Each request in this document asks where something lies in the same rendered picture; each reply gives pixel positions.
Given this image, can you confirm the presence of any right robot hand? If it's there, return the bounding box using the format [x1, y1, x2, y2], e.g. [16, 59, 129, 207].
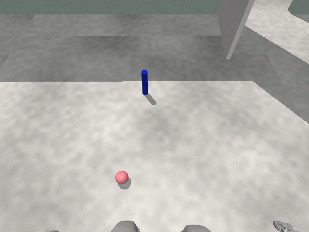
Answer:
[273, 221, 299, 232]

